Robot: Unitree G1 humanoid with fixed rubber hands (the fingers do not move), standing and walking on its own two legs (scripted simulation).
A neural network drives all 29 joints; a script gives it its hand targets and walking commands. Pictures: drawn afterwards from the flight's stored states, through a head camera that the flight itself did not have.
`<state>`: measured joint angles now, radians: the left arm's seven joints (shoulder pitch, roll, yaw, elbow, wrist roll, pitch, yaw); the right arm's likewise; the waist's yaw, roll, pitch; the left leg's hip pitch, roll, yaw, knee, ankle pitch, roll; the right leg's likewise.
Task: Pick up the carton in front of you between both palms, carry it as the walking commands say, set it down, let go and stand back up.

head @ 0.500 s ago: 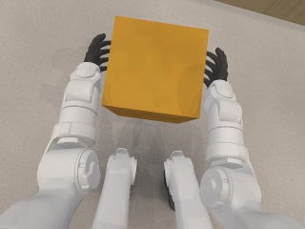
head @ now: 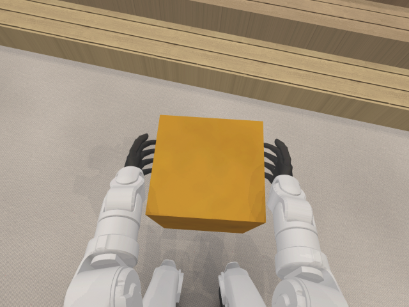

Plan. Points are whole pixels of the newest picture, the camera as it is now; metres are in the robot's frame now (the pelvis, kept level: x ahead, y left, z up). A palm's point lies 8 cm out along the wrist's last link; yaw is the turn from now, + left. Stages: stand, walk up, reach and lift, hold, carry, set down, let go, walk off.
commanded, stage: reach and lift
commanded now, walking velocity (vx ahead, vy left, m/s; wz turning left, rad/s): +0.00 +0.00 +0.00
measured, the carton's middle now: (206, 182) +0.40 +0.00 -0.11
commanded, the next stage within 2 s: hold in 1.58 s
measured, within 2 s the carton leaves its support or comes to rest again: neither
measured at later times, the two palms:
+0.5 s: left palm (115, 164) +0.34 +0.14 +0.11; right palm (320, 162) +0.34 -0.15 +0.12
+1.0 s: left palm (106, 161) +0.33 +0.15 +0.14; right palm (329, 161) +0.33 -0.15 +0.14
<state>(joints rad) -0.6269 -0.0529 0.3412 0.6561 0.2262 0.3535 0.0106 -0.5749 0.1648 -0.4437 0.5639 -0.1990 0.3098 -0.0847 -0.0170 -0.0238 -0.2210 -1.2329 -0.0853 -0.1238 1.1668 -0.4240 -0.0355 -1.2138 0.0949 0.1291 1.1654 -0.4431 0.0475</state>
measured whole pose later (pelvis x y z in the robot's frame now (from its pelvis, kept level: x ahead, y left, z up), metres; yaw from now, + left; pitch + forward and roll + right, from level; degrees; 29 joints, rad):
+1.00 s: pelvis +0.03 +0.00 +0.11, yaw +0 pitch -3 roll +0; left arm -0.33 -0.17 0.30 0.40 0.31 0.64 0.00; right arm -0.35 0.18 -0.33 0.41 -0.32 0.59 0.00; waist 0.00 -0.01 -0.01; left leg -0.19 -0.04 -0.14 0.45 -0.21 -0.02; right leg -0.17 0.04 0.15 0.46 -0.23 0.02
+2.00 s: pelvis +0.04 +0.00 +0.12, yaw +0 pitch -7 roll +0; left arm -0.29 -0.16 0.23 0.28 0.30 0.78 0.00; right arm -0.32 0.17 -0.27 0.30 -0.31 0.74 0.00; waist 0.00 -0.01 -0.01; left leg -0.06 -0.03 -0.13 0.37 -0.18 -0.01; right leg -0.05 0.03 0.14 0.37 -0.20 0.01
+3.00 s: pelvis +0.16 -0.02 +0.10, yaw -1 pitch +5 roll +2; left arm -0.14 -0.13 0.11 -0.29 0.12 1.14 0.09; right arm -0.18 0.14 -0.12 -0.24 -0.11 1.09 -0.08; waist 0.01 -0.04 -0.15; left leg -0.33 0.00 0.18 0.45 -0.20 0.02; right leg -0.20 -0.07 -0.03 0.56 -0.42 0.01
